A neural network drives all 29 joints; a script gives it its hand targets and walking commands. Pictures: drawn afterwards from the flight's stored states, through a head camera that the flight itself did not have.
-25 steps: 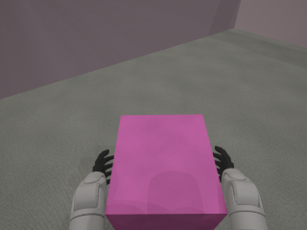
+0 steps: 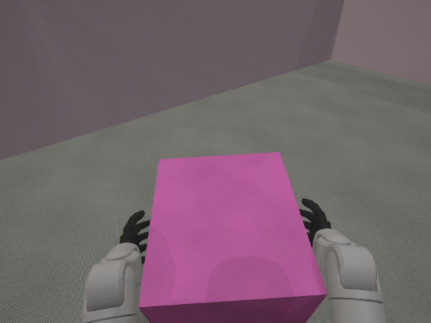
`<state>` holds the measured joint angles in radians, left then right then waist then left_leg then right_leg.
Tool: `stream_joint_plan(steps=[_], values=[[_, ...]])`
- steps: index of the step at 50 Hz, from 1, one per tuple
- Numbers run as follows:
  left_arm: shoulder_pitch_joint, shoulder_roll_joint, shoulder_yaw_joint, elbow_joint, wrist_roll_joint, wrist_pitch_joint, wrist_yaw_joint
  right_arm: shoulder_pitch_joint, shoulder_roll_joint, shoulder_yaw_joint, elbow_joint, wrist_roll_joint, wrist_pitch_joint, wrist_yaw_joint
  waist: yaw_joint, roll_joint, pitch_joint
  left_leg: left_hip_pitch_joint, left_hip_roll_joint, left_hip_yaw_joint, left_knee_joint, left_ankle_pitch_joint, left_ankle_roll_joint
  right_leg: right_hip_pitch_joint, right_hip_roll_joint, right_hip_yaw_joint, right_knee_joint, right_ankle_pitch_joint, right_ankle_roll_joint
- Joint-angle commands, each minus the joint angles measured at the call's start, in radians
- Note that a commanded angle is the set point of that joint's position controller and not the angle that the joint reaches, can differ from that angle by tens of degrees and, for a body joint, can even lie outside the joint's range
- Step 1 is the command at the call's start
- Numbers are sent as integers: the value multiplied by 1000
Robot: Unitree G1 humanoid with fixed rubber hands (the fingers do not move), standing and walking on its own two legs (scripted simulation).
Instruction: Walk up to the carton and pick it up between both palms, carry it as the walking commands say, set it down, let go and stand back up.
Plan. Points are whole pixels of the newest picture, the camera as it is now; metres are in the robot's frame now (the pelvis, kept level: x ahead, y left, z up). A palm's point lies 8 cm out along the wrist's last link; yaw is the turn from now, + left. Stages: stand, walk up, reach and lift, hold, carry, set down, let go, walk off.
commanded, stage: carry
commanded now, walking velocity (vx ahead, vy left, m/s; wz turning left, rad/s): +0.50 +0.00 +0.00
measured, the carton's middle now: (225, 247) +0.30 +0.00 +0.04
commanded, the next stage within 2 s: none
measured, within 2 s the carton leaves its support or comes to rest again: neither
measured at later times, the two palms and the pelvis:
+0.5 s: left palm (158, 160) +0.51 +0.16 +0.10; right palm (289, 154) +0.54 -0.17 +0.08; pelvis +0.26 -0.02 +0.02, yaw +3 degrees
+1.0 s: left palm (167, 103) +0.87 +0.18 +0.09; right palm (260, 99) +0.87 -0.15 +0.09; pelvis +0.61 +0.02 +0.01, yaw +0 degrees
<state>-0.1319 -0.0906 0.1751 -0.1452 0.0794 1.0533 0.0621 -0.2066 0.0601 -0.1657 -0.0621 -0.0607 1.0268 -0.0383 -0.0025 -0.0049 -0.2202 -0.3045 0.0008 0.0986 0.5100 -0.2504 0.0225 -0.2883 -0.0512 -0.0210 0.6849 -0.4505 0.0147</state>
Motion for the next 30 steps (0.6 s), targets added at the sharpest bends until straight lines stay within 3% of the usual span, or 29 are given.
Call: stream_joint_plan(steps=[1,2,3,4,6,7,8,9,10,11,12,13,14,15,16,17,18,19,20,21,22,23,24,25,27,28,29,30], values=[[-727,-774,-766,-195,-379,74,-247,-444,890,676,-132,307,78,210,-35,84,-105,429,404,-523,-290,-12,222,-475,8,-31,112,-93,-7],[-689,-793,-758,-162,-383,91,-248,-439,863,654,-166,291,92,206,-34,85,-75,385,351,-462,-299,49,175,-431,16,-51,74,-80,-4],[-674,-814,-749,-166,-404,100,-252,-433,862,676,-196,299,97,194,-34,72,-71,368,317,-386,-274,136,156,-370,31,-77,-34,-57,0],[-627,-859,-752,-145,-402,101,-256,-517,854,714,-324,330,95,189,-27,94,-96,396,313,-370,-247,232,142,-353,45,-78,-28,6,-2],[-512,-873,-725,-92,-379,110,-252,-542,816,721,-388,343,110,190,-3,111,-160,376,251,-173,-190,192,98,-165,63,-148,-223,178,7],[-585,-882,-733,-146,-387,109,-244,-541,856,721,-373,357,124,200,0,82,-178,308,219,-113,-153,158,65,-39,59,-153,-286,262,3],[-559,-864,-724,-137,-367,117,-239,-544,844,731,-393,355,129,204,1,55,-193,192,170,-70,-125,77,48,124,61,-147,-317,264,-7],[-549,-850,-741,-161,-372,118,-233,-454,811,716,-351,341,139,203,6,60,-237,80,144,-43,-56,77,24,293,26,-79,-284,256,-50],[-558,-852,-744,-178,-367,123,-227,-511,830,719,-374,356,138,206,30,25,-243,-122,77,14,92,17,-10,474,-101,103,-341,157,-104],[-620,-827,-739,-226,-375,127,-227,-487,837,725,-337,356,150,208,35,-156,-253,-329,36,51,277,-185,-38,630,-294,372,-401,141,-173],[-612,-815,-747,-258,-360,122,-218,-442,853,733,-296,367,165,223,38,-201,-207,-488,3,-6,414,-323,-31,674,-376,541,-428,310,-254],[-594,-814,-721,-239,-323,124,-212,-481,874,749,-289,387,177,239,30,-166,-138,-514,74,-73,420,-334,-18,602,-413,547,-419,372,-307],[-569,-818,-718,-223,-317,125,-202,-517,875,743,-305,407,176,240,29,-126,-109,-517,82,-65,447,-321,-13,547,-382,512,-425,403,-292],[-585,-822,-740,-267,-330,119,-203,-509,873,744,-318,407,159,240,36,-66,-97,-532,88,-39,392,-336,-21,577,-354,387,-411,509,-270],[-586,-859,-742,-244,-348,128,-205,-541,897,735,-318,418,154,236,35,-22,-130,-508,102,-37,309,-271,-25,573,-326,307,-410,499,-236],[-635,-867,-750,-286,-378,123,-214,-522,913,735,-289,403,145,233,36,-20,-143,-461,82,-23,291,-180,-29,558,-275,206,-416,559,-194],[-615,-851,-740,-270,-382,128,-223,-504,912,744,-281,380,144,221,33,-107,-156,-444,66,-3,313,-86,-34,543,-253,167,-428,601,-150],[-647,-853,-754,-309,-400,125,-230,-525,919,748,-310,381,143,218,38,-120,-150,-447,56,6,290,-46,-30,533,-257,159,-451,566,-147],[-602,-867,-749,-267,-402,126,-234,-524,923,753,-350,374,138,205,33,-172,-141,-403,54,18,257,7,-27,517,-235,108,-443,622,-144],[-632,-863,-752,-303,-418,122,-241,-497,908,753,-354,360,135,200,30,-187,-148,-385,47,34,237,36,-26,520,-204,54,-444,635,-132],[-570,-843,-735,-258,-405,127,-247,-474,892,740,-334,343,133,188,28,-165,-153,-387,42,62,247,78,-26,546,-201,31,-438,745,-121],[-561,-835,-737,-257,-418,128,-257,-466,897,751,-354,331,132,172,21,-218,-134,-381,22,90,219,114,-20,530,-178,-18,-445,766,-105],[-598,-831,-739,-252,-422,129,-257,-433,913,732,-301,316,143,171,21,-206,-97,-341,24,106,178,133,-19,490,-174,-37,-441,784,-110],[-546,-821,-728,-228,-419,128,-264,-461,881,739,-353,310,134,166,19,-221,-82,-300,14,143,170,169,-31,441,-152,-72,-460,789,-97],[-534,-810,-747,-238,-428,133,-267,-427,874,740,-354,302,139,168,27,-177,-19,-206,1,185,109,204,-17,337,-161,-80,-472,767,-96],[-528,-792,-734,-224,-414,138,-267,-416,876,740,-329,296,146,173,25,-222,-25,-139,-1,175,61,207,-7,336,-164,-105,-432,838,-97],[-594,-815,-766,-265,-438,135,-268,-460,867,730,-367,299,136,176,16,-137,-57,-54,-39,175,2,256,13,337,-166,-119,-319,1045,-83],[-557,-796,-755,-257,-416,136,-262,-362,868,719,-270,291,146,176,6,-100,-147,132,-77,218,-30,246,33,319,-126,-178,-136,1085,-52]])
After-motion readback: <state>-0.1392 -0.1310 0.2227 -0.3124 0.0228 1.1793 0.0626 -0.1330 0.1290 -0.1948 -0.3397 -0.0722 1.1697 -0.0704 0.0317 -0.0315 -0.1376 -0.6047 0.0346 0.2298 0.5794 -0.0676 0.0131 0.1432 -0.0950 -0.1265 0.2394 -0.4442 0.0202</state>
